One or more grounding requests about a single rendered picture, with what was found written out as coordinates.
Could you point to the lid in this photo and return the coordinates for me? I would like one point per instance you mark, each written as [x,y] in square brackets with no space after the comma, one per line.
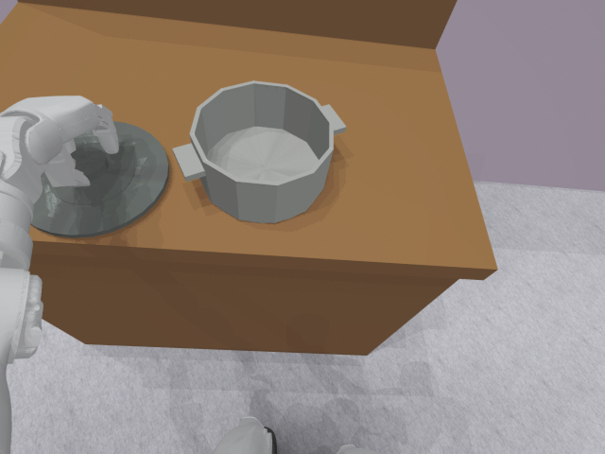
[135,180]

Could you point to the knob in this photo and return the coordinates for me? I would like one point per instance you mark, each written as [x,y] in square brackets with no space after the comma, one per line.
[91,161]

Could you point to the robot left upper arm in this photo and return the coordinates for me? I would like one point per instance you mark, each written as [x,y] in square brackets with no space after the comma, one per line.
[21,311]

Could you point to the pot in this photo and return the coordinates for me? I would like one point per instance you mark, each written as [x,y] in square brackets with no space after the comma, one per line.
[262,150]

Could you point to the robot left hand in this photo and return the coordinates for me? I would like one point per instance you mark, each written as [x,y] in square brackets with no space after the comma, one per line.
[74,116]

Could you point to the robot left forearm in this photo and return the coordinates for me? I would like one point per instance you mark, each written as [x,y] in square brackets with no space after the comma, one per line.
[28,141]

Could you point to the left robot thigh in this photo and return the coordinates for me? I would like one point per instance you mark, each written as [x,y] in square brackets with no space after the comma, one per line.
[247,439]

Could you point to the table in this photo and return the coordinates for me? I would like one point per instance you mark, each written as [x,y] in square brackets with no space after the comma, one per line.
[397,223]

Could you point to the left robot shin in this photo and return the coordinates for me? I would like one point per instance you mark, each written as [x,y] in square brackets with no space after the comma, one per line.
[250,421]

